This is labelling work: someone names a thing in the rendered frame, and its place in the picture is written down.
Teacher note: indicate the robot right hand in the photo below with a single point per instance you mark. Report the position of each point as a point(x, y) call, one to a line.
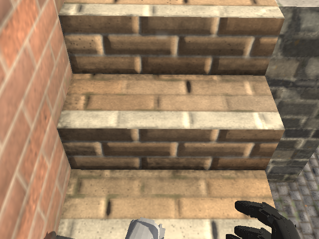
point(281, 228)

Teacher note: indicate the left robot thigh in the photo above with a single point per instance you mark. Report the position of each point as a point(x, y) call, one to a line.
point(145, 228)

